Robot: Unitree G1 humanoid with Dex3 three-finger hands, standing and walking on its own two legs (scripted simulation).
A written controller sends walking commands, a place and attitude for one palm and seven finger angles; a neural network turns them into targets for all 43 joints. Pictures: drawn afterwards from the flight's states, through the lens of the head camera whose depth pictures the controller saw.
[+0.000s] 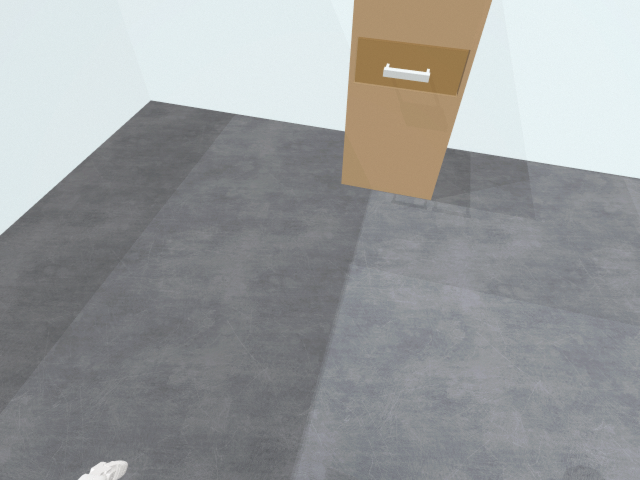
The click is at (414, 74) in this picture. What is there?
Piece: drawer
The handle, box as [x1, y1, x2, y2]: [383, 63, 429, 82]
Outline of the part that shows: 384,67 383,76 427,82 428,81 429,69 427,69 426,72 398,69 389,67 389,64 387,63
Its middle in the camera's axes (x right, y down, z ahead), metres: +0.31 -0.61 +1.40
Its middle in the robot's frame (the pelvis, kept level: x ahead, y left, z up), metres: +1.46 -0.24 -0.16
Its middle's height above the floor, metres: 0.61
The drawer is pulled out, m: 0.00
